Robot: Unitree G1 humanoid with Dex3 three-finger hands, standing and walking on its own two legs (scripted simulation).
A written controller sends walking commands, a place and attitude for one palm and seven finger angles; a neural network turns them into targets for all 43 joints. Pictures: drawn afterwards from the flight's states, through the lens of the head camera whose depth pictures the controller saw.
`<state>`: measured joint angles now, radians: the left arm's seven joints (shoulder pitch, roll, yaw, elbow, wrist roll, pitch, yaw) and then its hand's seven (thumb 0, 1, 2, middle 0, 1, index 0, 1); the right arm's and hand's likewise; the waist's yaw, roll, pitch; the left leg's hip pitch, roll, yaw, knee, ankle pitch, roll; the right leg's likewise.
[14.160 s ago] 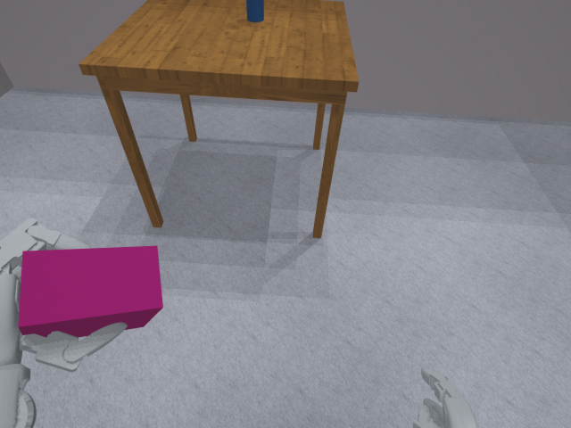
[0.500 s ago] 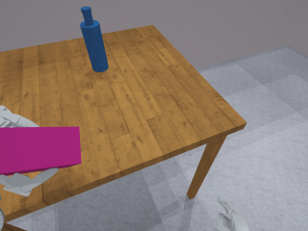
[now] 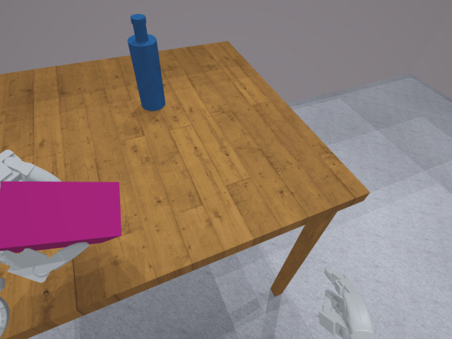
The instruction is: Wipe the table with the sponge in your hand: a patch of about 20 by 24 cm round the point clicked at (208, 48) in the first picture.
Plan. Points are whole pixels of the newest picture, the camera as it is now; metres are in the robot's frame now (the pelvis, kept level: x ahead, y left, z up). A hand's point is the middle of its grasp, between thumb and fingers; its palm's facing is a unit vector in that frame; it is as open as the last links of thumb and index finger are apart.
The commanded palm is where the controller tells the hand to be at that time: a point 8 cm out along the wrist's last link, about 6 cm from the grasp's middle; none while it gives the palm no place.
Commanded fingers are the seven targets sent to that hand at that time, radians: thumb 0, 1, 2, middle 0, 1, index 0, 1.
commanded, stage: come to a stop and stand still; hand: left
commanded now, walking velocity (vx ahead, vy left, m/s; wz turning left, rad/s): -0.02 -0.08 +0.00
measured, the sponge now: (77, 217) +0.23 +0.22 +0.16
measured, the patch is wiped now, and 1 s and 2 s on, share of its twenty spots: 0.00 0.00 0.00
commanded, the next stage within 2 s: look again from close up in 0.98 s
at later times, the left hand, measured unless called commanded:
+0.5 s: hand (37, 227) +0.22 +0.27 +0.14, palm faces +0.30 -0.87 -0.40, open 10.4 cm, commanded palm +0.16 +0.30 +0.18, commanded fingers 0.00 0.10 1.30 -1.20 -1.60 -1.20 -1.60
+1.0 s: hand (9, 205) +0.24 +0.31 +0.16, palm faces +0.36 -0.85 -0.39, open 10.3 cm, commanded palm +0.18 +0.34 +0.18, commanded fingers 0.00 0.10 1.30 -1.20 -1.60 -1.20 -1.60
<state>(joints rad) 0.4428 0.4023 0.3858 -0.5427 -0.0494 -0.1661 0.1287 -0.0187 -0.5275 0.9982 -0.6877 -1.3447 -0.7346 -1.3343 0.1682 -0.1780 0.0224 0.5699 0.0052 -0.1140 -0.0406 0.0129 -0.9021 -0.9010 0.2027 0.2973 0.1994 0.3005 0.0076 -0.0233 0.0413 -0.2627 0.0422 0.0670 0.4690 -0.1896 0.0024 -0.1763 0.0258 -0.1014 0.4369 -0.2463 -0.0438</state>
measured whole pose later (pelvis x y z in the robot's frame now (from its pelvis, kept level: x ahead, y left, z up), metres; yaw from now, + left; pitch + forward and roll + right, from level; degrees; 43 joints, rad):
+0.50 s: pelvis -0.01 +0.03 +0.00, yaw -2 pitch -1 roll -2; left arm 0.46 0.41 0.36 -0.46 -0.04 -0.19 0.09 -0.02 -0.53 1.00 -0.69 -1.34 -0.73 -1.33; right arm 0.24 -0.20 0.01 0.58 0.01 -0.13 -0.06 0.01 -0.90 -0.90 0.20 0.30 0.20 0.30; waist 0.00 -0.04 0.05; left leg -0.28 0.02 0.08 0.49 -0.20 0.04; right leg -0.19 0.02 -0.06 0.43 -0.22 -0.01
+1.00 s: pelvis +0.01 +0.06 +0.00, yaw -1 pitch +0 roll -1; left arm 0.41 0.39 0.37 -0.52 -0.03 -0.19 0.10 -0.02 -0.53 1.00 -0.69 -1.34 -0.73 -1.33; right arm 0.17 -0.16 0.04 0.56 0.01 -0.14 -0.02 0.01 -0.90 -0.90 0.21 0.30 0.20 0.30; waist 0.03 -0.04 0.08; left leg -0.25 -0.04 0.09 0.45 -0.21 0.09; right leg -0.16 -0.04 -0.06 0.41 -0.24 0.03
